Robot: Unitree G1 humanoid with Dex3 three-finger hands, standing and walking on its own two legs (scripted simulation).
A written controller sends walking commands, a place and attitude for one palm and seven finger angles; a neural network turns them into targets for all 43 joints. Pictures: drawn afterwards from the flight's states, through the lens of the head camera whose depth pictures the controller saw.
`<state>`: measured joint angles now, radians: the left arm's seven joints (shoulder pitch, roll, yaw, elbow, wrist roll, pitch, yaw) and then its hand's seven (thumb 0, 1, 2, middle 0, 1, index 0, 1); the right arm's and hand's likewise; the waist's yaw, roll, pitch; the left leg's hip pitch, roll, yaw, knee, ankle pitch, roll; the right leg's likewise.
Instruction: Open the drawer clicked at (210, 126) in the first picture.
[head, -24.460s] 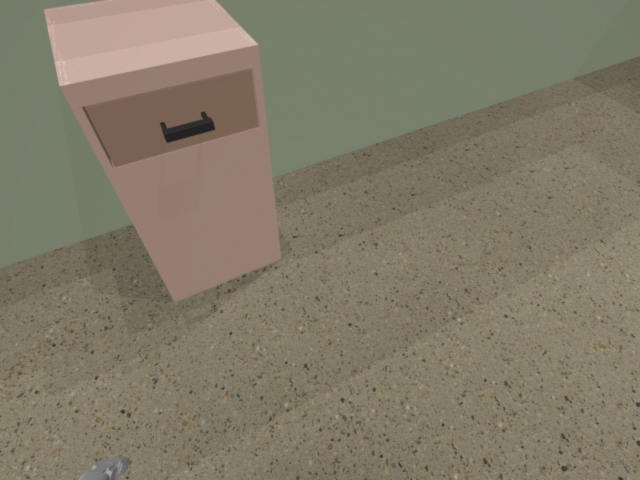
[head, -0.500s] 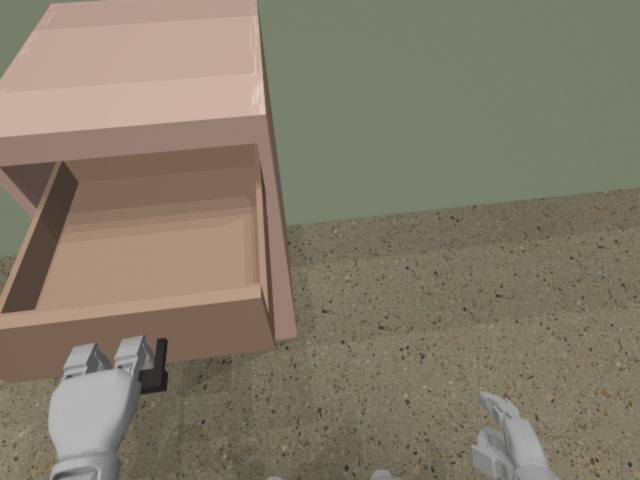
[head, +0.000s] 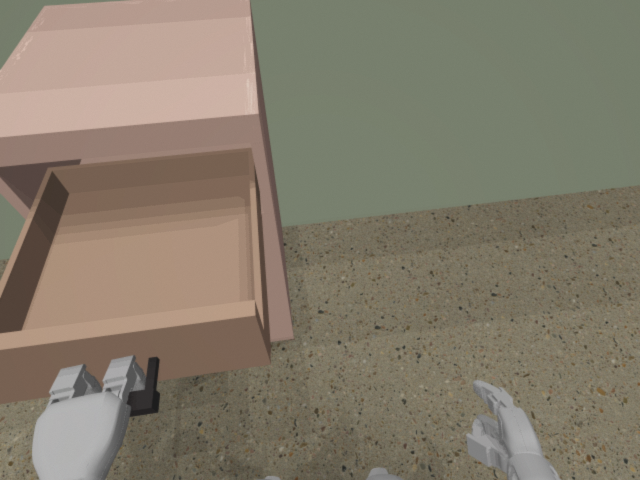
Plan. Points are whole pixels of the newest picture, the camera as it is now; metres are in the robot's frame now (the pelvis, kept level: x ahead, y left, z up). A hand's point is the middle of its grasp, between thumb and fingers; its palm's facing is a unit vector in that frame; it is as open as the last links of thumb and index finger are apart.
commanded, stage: pull the drawer open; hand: left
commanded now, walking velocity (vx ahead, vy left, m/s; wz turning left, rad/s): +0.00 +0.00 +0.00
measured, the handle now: (108, 389) +0.22 +0.28 -0.01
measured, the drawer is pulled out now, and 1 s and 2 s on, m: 0.30 0.30 0.29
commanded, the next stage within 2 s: open the thumb to release the handle in 0.22 s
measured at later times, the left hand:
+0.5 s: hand (114, 427) +0.18 +0.27 -0.03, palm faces +0.03 -0.02 -1.00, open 5.9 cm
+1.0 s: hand (115, 433) +0.18 +0.26 -0.03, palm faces -0.01 -0.04 -1.00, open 13.5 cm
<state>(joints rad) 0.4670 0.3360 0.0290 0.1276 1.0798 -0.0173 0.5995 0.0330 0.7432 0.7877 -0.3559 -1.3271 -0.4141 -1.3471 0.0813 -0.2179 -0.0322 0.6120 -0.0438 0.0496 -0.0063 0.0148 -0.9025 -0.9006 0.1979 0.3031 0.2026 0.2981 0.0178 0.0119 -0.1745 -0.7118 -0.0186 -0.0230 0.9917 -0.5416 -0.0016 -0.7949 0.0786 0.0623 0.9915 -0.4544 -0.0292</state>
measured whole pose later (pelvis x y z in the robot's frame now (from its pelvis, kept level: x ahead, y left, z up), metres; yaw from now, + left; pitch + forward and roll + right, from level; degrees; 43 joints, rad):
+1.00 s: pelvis -0.02 +0.00 +0.00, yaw +2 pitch +14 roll +0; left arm 0.32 0.30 -0.02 0.22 1.08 0.04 0.58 0.00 -0.45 0.32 -0.32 -1.21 -0.33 -1.21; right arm 0.11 -0.24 -0.04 0.65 -0.04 0.00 -0.05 0.02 -0.90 -0.90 0.20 0.30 0.20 0.30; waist 0.04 0.04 -0.16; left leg -0.72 -0.03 -0.05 0.99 -0.51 -0.01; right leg -0.79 0.06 0.03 0.99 -0.44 -0.03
